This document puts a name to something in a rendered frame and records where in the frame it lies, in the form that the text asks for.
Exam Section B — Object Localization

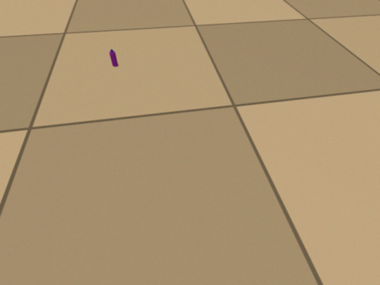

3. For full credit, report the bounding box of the bottle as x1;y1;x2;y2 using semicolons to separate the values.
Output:
109;49;118;67

